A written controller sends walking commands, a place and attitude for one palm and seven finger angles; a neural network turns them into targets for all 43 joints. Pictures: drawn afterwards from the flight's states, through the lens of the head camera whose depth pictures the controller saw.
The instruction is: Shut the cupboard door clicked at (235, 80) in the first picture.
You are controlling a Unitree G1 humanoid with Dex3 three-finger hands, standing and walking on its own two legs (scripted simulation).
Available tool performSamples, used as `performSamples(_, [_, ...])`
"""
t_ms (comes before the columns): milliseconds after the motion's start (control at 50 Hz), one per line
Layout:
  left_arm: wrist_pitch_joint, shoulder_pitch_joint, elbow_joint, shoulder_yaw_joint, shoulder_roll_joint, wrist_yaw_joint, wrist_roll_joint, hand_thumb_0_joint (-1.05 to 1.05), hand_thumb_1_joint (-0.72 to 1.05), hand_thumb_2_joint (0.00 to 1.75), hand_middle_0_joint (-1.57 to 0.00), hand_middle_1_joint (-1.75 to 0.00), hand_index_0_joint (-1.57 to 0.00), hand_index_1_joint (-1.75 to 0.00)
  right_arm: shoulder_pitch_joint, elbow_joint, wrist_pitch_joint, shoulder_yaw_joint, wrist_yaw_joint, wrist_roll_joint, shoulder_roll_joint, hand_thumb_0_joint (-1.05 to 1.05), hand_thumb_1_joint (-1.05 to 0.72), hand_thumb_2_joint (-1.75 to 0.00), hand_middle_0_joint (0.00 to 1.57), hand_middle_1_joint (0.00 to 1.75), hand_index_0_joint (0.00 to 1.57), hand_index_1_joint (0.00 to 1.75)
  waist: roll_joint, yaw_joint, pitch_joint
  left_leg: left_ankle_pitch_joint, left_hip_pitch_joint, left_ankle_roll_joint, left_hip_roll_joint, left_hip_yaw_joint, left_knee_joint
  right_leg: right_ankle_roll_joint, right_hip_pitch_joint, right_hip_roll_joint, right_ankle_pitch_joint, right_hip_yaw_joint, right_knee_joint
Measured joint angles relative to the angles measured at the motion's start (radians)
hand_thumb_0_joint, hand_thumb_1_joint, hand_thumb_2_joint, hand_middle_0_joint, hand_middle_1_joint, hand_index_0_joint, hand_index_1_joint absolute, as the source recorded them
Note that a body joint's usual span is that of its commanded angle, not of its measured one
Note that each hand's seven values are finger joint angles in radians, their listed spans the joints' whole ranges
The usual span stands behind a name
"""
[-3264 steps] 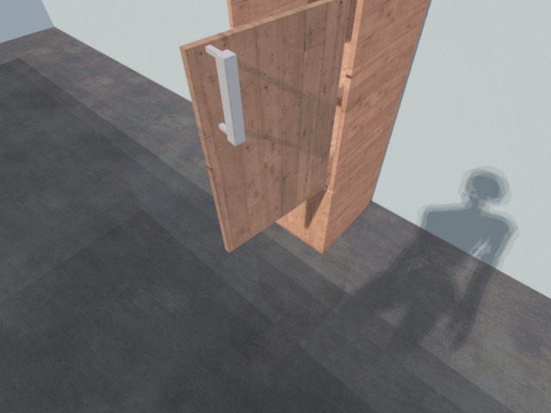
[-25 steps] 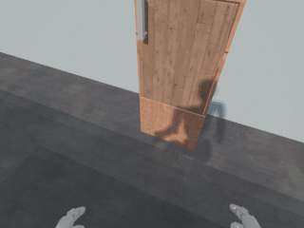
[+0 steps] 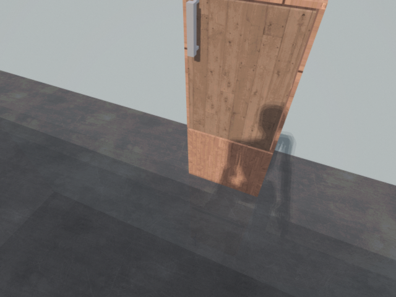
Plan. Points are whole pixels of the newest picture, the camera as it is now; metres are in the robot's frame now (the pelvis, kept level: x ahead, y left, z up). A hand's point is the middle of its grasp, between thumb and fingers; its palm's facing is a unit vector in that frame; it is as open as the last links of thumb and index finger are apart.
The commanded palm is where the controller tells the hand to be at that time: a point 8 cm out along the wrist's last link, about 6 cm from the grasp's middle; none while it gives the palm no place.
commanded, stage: let the arm hang, fingers relaxed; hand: left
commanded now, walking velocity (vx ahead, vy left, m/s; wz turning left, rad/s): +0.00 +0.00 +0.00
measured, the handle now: (194, 28) +0.90 +0.07 +0.15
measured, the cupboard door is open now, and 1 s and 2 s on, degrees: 0 0 0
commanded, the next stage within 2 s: look to check the result in 0.36 s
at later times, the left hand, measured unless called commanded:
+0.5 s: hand out of the picture -0.03 +0.15 -0.18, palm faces +0.03 -0.99 -0.17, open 7.4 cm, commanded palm none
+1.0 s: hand out of the picture -0.01 +0.13 -0.18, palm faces +0.04 -0.99 -0.16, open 7.4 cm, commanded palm none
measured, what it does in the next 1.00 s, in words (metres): stands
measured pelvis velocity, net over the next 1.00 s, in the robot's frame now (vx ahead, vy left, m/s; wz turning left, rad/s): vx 0.01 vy -0.03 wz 0.00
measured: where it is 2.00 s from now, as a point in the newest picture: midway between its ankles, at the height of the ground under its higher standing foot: outside the picture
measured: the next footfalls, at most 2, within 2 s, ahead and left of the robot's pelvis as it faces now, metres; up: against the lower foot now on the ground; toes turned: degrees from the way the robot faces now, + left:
none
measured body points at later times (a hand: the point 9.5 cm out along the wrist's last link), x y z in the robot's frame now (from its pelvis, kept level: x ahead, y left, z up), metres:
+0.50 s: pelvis +0.00 -0.01 +0.00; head -0.01 -0.02 +0.45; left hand -0.03 +0.20 -0.16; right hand -0.03 -0.23 -0.16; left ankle +0.03 +0.08 -0.74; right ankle +0.00 -0.13 -0.74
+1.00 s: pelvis +0.01 -0.03 +0.00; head +0.01 -0.03 +0.45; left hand -0.01 +0.18 -0.16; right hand +0.00 -0.24 -0.16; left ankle +0.03 +0.08 -0.74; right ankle +0.00 -0.13 -0.74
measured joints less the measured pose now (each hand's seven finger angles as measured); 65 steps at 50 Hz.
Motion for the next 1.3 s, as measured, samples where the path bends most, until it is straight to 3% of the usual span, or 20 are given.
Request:
performSamples(280, [-0.015, -0.049, -0.030, 0.000, -0.058, 0.002, 0.003, 0.00, 0.90, 0.90, -0.20, -0.30, -0.20, -0.30, 0.017, 0.000, -0.009, -0.010, -0.002, -0.002, 0.021, 0.00, -0.90, -0.90, 0.20, 0.30, 0.20, 0.30, -0.016, -0.013, -0.026, 0.005, -0.010, -0.005, 0.005, 0.006, 0.003, -0.005, -0.021, 0.004, -0.002, 0.006, 0.020])
performSamples(720, [-0.019, -0.038, -0.016, 0.007, -0.025, 0.005, 0.000, 0.00, 0.91, 0.90, -0.20, -0.30, -0.20, -0.30, -0.018, -0.005, -0.007, -0.013, -0.003, -0.001, 0.000, 0.00, -0.91, -0.90, 0.20, 0.30, 0.20, 0.30, 0.000, -0.010, -0.004, -0.005, -0.011, -0.032, 0.032, -0.005, 0.011, -0.031, -0.015, 0.031, -0.008, -0.003, 0.014])
performSamples(1300, [-0.026, -0.052, -0.018, 0.003, -0.049, 0.007, -0.004, 0.00, 0.90, 0.90, -0.20, -0.30, -0.20, -0.30, -0.020, 0.010, -0.009, -0.003, -0.009, 0.000, 0.023, 0.00, -0.91, -0.90, 0.20, 0.30, 0.20, 0.30, -0.007, -0.010, -0.008, -0.021, 0.017, -0.053, 0.048, -0.021, 0.002, -0.049, 0.027, 0.050, -0.016, -0.016, -0.018])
